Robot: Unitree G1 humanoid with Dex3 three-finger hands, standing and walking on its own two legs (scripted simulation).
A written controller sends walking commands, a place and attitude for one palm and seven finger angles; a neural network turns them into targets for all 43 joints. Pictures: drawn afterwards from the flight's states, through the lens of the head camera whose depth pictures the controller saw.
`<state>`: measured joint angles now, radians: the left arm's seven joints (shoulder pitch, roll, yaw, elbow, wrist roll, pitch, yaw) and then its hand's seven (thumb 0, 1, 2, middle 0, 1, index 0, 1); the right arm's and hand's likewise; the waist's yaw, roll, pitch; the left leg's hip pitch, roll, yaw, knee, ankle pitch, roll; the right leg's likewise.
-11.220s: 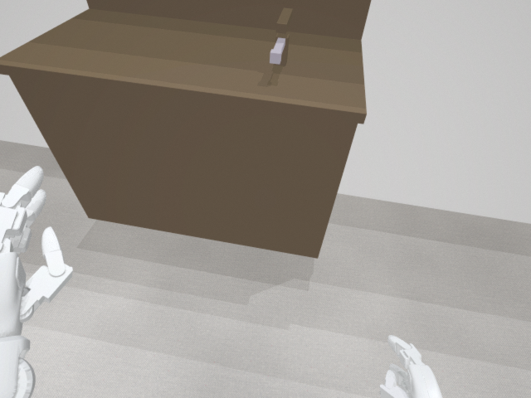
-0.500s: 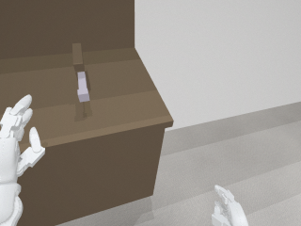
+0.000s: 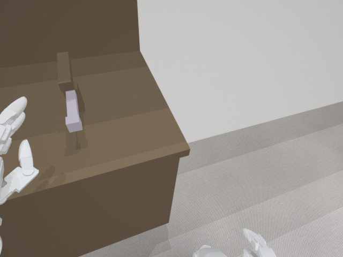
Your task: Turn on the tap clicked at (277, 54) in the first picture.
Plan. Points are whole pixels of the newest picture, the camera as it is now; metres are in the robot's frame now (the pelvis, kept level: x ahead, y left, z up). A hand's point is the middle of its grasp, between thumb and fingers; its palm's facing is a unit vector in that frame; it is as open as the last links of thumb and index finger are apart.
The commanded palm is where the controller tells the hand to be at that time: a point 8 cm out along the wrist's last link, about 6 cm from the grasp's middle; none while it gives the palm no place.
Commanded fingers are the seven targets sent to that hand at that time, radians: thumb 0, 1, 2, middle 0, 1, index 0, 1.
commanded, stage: shuffle to correct the standing spot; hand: left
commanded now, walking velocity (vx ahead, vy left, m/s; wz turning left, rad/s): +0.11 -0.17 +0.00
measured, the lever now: (74, 123) +0.37 +0.26 +0.11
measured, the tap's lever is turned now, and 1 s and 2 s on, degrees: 0 0 0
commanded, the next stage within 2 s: come to a stop and stand still in 0.14 s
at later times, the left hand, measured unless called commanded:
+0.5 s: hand (82, 131) +0.29 +0.19 +0.17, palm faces +0.44 -0.80 -0.42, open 7.4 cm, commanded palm +0.24 +0.22 +0.17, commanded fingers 0.00 0.90 0.90 -0.20 -0.30 -0.20 -0.30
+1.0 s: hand (65, 147) +0.27 +0.22 +0.16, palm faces +0.45 -0.82 -0.34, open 7.4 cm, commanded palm +0.22 +0.25 +0.17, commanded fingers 0.00 0.90 0.90 -0.20 -0.30 -0.20 -0.30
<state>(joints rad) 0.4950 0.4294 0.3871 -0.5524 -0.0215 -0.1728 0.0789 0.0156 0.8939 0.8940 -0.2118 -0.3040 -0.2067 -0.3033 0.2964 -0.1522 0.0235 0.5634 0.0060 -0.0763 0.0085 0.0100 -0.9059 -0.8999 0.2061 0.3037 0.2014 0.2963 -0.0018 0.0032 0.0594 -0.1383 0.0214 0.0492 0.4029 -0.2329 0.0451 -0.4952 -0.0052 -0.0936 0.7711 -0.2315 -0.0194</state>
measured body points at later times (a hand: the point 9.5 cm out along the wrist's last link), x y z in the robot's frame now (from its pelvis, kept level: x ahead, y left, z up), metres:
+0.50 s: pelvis +0.08 -0.06 -0.02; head +0.11 -0.05 +0.43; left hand +0.26 +0.23 +0.20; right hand +0.28 -0.30 -0.08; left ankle +0.09 +0.06 -0.75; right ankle +0.08 -0.13 -0.75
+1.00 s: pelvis +0.06 -0.04 -0.01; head +0.05 -0.03 +0.44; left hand +0.24 +0.26 +0.18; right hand +0.23 -0.26 -0.09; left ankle +0.09 +0.06 -0.75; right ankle +0.08 -0.13 -0.75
